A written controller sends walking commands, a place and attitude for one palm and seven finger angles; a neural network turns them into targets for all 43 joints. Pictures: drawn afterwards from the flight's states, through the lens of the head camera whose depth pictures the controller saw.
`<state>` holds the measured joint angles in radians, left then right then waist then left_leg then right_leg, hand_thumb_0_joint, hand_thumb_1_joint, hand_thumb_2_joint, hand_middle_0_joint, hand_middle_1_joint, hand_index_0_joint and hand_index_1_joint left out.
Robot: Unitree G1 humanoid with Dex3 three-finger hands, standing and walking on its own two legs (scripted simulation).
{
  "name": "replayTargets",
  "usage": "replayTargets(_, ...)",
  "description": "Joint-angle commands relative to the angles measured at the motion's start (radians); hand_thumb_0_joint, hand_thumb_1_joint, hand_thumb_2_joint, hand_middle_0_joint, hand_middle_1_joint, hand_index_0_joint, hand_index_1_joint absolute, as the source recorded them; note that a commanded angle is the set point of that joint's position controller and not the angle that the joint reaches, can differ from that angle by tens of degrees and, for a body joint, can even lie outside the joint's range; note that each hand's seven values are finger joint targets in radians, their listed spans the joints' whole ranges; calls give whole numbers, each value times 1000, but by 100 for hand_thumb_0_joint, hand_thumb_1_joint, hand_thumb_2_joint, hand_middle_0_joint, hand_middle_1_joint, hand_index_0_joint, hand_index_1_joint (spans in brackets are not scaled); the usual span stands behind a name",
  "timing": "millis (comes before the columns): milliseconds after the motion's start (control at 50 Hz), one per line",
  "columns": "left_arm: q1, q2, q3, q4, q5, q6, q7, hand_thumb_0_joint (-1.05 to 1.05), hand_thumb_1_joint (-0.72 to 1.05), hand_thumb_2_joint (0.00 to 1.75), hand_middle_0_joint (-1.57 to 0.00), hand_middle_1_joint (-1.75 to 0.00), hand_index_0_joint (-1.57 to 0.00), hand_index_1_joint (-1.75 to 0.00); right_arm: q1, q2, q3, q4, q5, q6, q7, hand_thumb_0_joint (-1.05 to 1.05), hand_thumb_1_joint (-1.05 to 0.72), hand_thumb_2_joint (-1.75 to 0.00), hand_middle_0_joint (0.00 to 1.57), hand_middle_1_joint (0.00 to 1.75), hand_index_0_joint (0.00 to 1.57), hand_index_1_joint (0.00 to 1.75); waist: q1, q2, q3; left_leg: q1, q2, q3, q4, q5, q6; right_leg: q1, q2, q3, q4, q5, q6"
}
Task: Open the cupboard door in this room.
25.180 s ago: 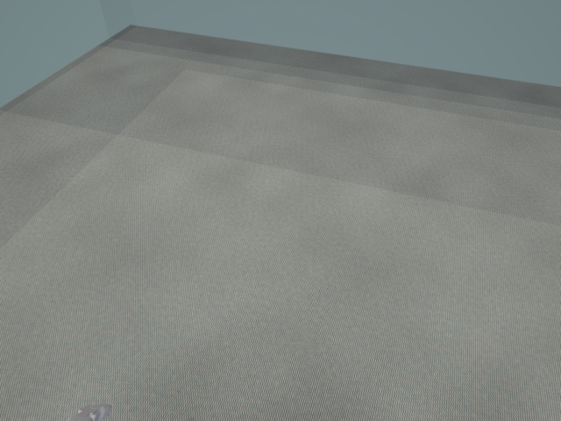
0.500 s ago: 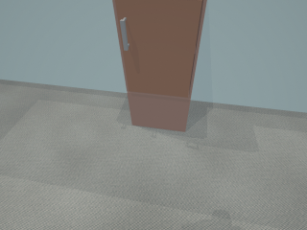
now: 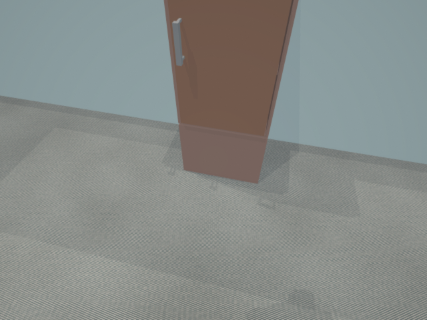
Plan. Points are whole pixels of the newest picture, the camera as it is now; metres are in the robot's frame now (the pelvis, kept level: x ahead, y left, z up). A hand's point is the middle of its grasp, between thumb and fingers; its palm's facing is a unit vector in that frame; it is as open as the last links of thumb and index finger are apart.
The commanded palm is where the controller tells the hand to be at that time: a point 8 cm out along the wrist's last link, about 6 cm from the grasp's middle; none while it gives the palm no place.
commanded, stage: look at it before walking up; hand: left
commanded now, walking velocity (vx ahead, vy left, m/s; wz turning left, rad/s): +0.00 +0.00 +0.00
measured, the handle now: (179, 42) +1.04 +0.20 +0.05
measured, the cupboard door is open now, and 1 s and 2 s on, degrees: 0 0 0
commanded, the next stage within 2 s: turn to face it in 0.46 s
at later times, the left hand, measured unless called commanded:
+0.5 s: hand out of the picture -0.01 +0.17 -0.18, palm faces +0.04 -0.98 -0.17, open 7.3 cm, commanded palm none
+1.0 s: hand out of the picture +0.01 +0.21 -0.19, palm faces -0.05 -0.98 -0.18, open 7.3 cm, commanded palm none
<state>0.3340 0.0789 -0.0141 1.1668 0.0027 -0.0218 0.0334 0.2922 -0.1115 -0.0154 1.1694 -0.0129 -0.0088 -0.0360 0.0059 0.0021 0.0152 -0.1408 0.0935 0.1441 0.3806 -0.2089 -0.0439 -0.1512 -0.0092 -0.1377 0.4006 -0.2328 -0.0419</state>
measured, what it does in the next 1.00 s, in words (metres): stands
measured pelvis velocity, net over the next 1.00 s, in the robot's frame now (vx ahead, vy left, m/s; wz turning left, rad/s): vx -0.01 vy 0.03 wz -0.10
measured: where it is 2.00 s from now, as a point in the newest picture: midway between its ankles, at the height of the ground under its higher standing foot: outside the picture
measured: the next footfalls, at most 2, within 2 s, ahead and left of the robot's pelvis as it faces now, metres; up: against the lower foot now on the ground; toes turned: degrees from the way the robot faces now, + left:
left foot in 1.34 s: +0.09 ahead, +0.16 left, +0.00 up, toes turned +1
right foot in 1.84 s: +0.33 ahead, -0.07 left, +0.00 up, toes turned -18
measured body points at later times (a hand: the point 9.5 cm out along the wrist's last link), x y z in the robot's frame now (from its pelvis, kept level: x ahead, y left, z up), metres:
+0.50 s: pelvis +0.01 +0.01 +0.00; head +0.01 +0.01 +0.45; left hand -0.01 +0.23 -0.16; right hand -0.02 -0.18 -0.17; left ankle -0.01 +0.14 -0.74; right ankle -0.01 -0.08 -0.74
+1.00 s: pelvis -0.01 +0.03 -0.01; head +0.02 +0.03 +0.44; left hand +0.02 +0.26 -0.17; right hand -0.02 -0.19 -0.17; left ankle -0.01 +0.14 -0.74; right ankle -0.01 -0.08 -0.74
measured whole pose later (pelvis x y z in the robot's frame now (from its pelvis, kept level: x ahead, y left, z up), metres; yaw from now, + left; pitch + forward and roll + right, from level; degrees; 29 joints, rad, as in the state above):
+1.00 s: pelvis -0.01 +0.03 -0.01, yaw -6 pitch +0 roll +1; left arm 0.26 0.16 0.04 1.08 0.02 0.03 0.01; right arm 0.25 -0.13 -0.06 1.11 -0.02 0.00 -0.03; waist 0.01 -0.02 0.07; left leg -0.22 0.09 0.25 0.54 -0.31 0.00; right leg -0.29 -0.03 -0.03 0.58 -0.28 0.00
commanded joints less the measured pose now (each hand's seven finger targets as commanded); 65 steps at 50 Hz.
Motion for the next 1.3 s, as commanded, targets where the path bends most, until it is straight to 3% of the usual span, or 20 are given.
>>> replayTargets(0, 67, 104, 19, -22, 6, -15, 14, 0, 90, 90, -20, -30, -20, -30, 85, -61, -5, -17, 5, -5, 0, 0, -90, -90, 20, 30, 20, 30, -14, -4, 74, 10, 48, -70, -45, 49, 39, -88, -127, 149, -116, 123, 15)
replayTargets(480, 49, 125, 24, -41, 6, -11, 13, 0, 90, 90, -20, -30, -20, -30, 95, -74, -6, -18, 6, -18, 1, 0, -90, -90, 20, 30, 20, 30, -6, -15, 60, -8, 55, -81, -62, 96, 51, -28, -126, 125, -78, 178, 20)
replayTargets(700, 20, 140, 43, -60, 11, 10, 7, 0, 90, 90, -20, -30, -20, -30, 76, -91, -24, -35, 4, -5, -4, 0, -90, -90, 20, 30, 20, 30, -12, 2, 69, -4, 71, -51, -10, 60, 52, -95, -113, 159, -26, 178, 15)
replayTargets(800, -2, 150, 59, -81, 16, 20, 1, 0, 90, 90, -20, -30, -20, -30, 49, -113, -40, -57, 2, -2, -6, 0, -90, -90, 20, 30, 20, 30, -11, 0, 51, -8, 94, -44, 20, 30, 62, -139, -99, 174, 33, 177, 11)
replayTargets(940, -19, 150, 74, -131, 26, 38, -13, 0, 90, 90, -20, -30, -20, -30, -5, -162, -68, -106, -2, 5, -6, 0, -90, -90, 20, 30, 20, 30, -1, 88, 44, -61, 178, -89, -19, -63, 109, -195, -50, 141, 180, 106, 22)
replayTargets(980, 9, 132, 69, -128, 26, 36, -12, 0, 90, 90, -20, -30, -20, -30, -28, -160, -68, -116, -5, 3, 0, 0, -90, -90, 20, 30, 20, 30, 16, 107, 20, -95, 185, -87, -27, -129, 117, -153, -44, 127, 199, 30, 28)
replayTargets(1020, 35, 150, 63, -118, 31, 21, -12, 0, 90, 90, -20, -30, -20, -30, -39, -147, -63, -126, -6, 2, 13, 0, -90, -90, 20, 30, 20, 30, 29, 28, 17, -129, 115, -51, 11, -331, 83, -122, -58, 179, 90, -105, 18)
replayTargets(1040, 28, 175, 66, -120, 34, 15, -12, 0, 90, 90, -20, -30, -20, -30, -32, -135, -60, -131, -6, 4, 19, 0, -90, -90, 20, 30, 20, 30, 29, -70, 56, -157, 58, -21, 71, -376, 64, -153, -93, 266, 2, -235, -4)
replayTargets(1060, 41, 201, 71, -119, 32, 11, -11, 0, 90, 90, -20, -30, -20, -30, -24, -110, -53, -134, -5, 6, 24, 0, -90, -90, 20, 30, 20, 30, 36, -179, 81, -196, -2, 21, 182, -337, 47, -161, -157, 391, -107, -365, -37)
replayTargets(1080, 60, 233, 77, -111, 26, 7, -6, 0, 90, 90, -20, -30, -20, -30, -20, -88, -45, -140, -4, 9, 30, 0, -90, -90, 20, 30, 20, 30, 40, -258, 109, -252, -36, 18, 280, -291, 38, -143, -243, 534, -228, -469, -83)
replayTargets(1100, 78, 244, 81, -105, 21, 5, -2, 0, 90, 90, -20, -30, -20, -30, -32, -98, -43, -146, -6, 8, 34, 0, -90, -90, 20, 30, 20, 30, 48, -246, 126, -293, -39, -15, 354, -283, 39, -111, -283, 605, -271, -467, -121)
replayTargets(1140, 75, 241, 90, -107, 22, -7, -1, 0, 90, 90, -20, -30, -20, -30, -53, -113, -46, -159, -4, -8, 36, 0, -90, -90, 20, 30, 20, 30, 48, -171, 100, -362, -24, -72, 424, -295, 43, -17, -313, 576, -225, -291, -160)
replayTargets(1200, 60, 248, 99, -114, 29, -19, -8, 0, 90, 90, -20, -30, -20, -30, -49, -108, -43, -173, -1, -20, 43, 0, -90, -90, 20, 30, 20, 30, 37, -111, 43, -323, -31, -78, 343, -287, 44, 35, -294, 456, -157, -148, -149)
replayTargets(1260, 21, 253, 100, -120, 20, -16, -16, 0, 90, 90, -20, -30, -20, -30, 17, -97, -36, -162, 2, -27, 41, 0, -90, -90, 20, 30, 20, 30, 0, -139, 28, -120, -65, -30, 151, -128, 38, -81, -231, 341, -125, -140, -98)
replayTargets(1280, 1, 240, 99, -123, 16, -12, -18, 0, 90, 90, -20, -30, -20, -30, 58, -104, -38, -148, 3, -31, 38, 0, -90, -90, 20, 30, 20, 30, -20, -110, 30, 1, -74, -18, 81, -87, 36, -168, -196, 300, -94, -182, -72)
